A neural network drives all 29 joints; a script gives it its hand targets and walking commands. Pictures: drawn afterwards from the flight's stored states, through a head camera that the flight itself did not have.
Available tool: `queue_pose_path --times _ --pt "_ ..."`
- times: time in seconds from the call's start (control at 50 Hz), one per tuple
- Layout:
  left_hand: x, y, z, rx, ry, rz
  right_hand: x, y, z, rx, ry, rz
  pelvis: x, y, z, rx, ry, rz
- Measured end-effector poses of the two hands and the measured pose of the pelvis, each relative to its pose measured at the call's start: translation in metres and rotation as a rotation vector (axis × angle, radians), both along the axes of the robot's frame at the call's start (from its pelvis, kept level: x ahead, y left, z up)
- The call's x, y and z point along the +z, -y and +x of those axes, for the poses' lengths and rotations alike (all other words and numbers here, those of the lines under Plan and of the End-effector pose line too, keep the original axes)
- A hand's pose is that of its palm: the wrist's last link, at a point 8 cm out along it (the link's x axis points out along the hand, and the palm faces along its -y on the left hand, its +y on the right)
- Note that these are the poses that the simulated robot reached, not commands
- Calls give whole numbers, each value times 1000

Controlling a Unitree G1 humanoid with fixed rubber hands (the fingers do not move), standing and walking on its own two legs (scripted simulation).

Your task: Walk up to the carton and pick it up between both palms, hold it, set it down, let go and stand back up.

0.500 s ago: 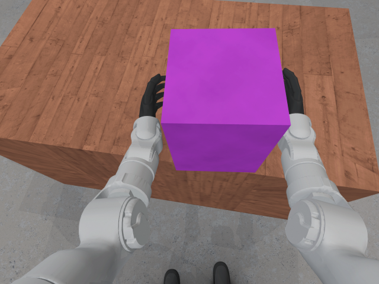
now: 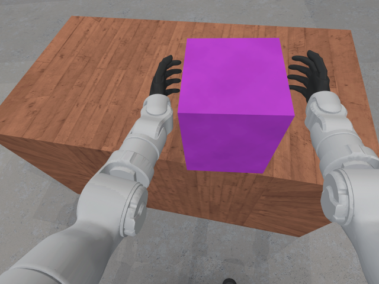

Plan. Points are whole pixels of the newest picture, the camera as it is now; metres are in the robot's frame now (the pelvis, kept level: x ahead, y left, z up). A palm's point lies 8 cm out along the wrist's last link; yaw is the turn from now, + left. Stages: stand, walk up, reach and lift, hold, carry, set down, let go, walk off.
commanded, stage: set down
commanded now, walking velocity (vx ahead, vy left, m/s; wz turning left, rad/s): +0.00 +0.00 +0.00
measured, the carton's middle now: (227, 111) +0.50 -0.04 +0.01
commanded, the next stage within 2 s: none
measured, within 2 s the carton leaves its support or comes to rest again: neither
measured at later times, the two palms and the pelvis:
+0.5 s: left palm (137, 61) +0.48 +0.13 +0.18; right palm (345, 66) +0.48 -0.23 +0.17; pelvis -0.02 -0.02 +0.00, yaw +2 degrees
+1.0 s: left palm (137, 112) +0.41 +0.13 +0.12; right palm (340, 111) +0.42 -0.23 +0.11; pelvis +0.00 +0.00 +0.01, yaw +1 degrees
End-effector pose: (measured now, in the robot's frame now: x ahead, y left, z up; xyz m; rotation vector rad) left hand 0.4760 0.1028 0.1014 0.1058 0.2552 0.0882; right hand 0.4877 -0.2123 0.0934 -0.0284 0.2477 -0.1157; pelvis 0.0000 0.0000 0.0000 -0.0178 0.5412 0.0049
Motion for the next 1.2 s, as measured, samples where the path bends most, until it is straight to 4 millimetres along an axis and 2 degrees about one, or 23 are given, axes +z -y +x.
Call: queue_pose_path --times 0.12,0.2,0.32,0.4,0.48,0.6,0.66,0.72,0.86,0.94,1.0,1.08,1.2 --pt "28 -8 -5 34 21 -67 61 15 -3 -18 38 -38 3 13 -9 -2 78 16" --pt "45 -18 -6 42 58 -86 82 16 -10 -23 22 -35 4 19 -14 -1 105 23" --pt "59 -36 -10 69 44 -54 76 14 -22 -20 -65 1 3 21 -21 20 141 26" --pt "68 -39 -6 87 37 -47 69 13 -21 -10 -80 20 0 20 -22 32 122 22" --pt "78 -31 4 76 40 -48 71 16 -14 -9 -58 25 -3 19 -20 34 101 15" --pt "89 -14 15 34 51 -80 85 24 -3 -32 1 4 -1 16 -12 14 93 13" --pt "84 -15 16 22 48 -99 88 26 -1 -48 15 -1 4 14 -8 -1 105 19" --pt "71 -23 11 23 37 -101 81 24 -4 -59 2 2 8 10 -6 -5 138 20" --pt "22 -42 -26 27 8 -76 32 14 -33 -45 -63 17 13 2 -2 9 221 12" --pt "13 -40 -50 26 29 -55 16 14 -54 -30 -48 34 13 0 1 21 242 7" --pt "20 -31 -62 11 46 -37 19 20 -66 -24 -28 35 14 0 0 22 287 4" --pt "29 -16 -68 -12 32 -43 33 32 -77 -25 -11 4 14 4 -7 10 361 8" --pt "20 -4 -74 1 -2 -77 49 49 -87 -40 4 -30 13 14 -18 -20 409 20"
